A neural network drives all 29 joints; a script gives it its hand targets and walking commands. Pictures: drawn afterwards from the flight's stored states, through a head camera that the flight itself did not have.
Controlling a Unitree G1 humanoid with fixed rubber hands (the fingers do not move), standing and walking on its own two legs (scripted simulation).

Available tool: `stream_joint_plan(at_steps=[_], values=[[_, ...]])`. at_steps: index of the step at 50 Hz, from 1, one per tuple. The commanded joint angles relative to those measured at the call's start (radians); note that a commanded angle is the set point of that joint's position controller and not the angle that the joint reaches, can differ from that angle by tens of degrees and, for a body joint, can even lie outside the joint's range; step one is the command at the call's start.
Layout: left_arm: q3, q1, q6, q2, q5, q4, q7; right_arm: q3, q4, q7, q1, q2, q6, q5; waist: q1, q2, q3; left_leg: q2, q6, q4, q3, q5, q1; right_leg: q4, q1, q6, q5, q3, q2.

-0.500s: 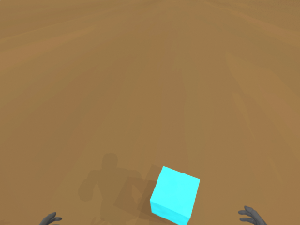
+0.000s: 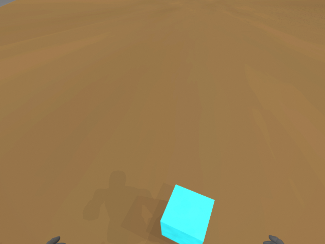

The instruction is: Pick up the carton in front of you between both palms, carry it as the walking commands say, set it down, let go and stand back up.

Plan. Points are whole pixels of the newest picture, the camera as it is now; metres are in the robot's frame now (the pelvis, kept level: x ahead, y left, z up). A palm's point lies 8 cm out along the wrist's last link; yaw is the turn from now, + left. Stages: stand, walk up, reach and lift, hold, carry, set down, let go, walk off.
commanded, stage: stand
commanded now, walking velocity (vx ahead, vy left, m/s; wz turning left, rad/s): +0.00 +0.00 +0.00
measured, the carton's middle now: (186, 218) +0.39 -0.10 -0.65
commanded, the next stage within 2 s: none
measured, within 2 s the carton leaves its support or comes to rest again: neither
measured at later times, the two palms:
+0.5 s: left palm out of the picture +0.08 +0.31 -0.09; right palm out of the picture +0.07 -0.30 -0.11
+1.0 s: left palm out of the picture +0.08 +0.31 -0.09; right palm out of the picture +0.06 -0.31 -0.11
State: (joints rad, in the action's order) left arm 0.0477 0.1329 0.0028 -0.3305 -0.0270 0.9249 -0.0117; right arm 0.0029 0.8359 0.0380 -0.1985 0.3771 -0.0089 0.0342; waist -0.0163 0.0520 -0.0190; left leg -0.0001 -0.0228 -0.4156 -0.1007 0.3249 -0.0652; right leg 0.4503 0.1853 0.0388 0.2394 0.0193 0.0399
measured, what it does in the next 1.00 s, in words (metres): stands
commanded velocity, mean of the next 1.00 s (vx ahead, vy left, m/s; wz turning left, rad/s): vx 0.00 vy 0.00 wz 0.00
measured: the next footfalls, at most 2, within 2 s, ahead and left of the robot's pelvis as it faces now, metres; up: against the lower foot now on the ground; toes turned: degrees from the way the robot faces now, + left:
none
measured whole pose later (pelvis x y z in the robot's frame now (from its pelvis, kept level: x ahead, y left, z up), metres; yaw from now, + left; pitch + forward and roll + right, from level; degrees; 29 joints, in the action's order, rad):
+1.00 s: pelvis -0.02 +0.00 +0.01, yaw -1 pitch -3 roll +0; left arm 0.02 0.09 -0.01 -0.38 -0.01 1.06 0.00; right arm 0.00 0.98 0.02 -0.17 0.40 -0.02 0.02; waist -0.01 0.03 -0.04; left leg 0.00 -0.02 -0.34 -0.08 0.26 -0.03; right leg 0.38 0.16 0.03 0.17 -0.01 0.04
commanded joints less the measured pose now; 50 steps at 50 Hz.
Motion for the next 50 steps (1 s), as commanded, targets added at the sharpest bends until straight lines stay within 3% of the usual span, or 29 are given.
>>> stream_joint_plan(at_steps=[1,18,50], values=[[0.034,-0.038,-0.012,-0.171,0.001,-0.036,-0.002,0.031,-0.038,0.003,0.016,0.143,-0.013,0.0,-0.001,-0.041,0.032,0.08,0.024,0.064,-0.047,-0.242,-0.099,-0.069,-0.105,-0.004,-0.242,-0.133,-0.128],[0.023,-0.059,-0.016,-0.197,0.008,0.028,0.004,0.026,0.032,-0.004,0.022,0.16,-0.018,-0.004,0.001,-0.043,0.01,0.087,0.029,0.105,-0.051,-0.183,-0.102,-0.108,-0.101,-0.002,-0.166,-0.15,-0.134],[0.002,-0.082,-0.021,-0.227,0.019,0.091,0.003,0.026,0.112,-0.015,0.044,0.182,-0.016,-0.013,0.007,-0.048,0.014,0.098,0.032,0.137,-0.036,-0.201,-0.069,-0.126,-0.108,-0.002,-0.205,-0.165,-0.14]])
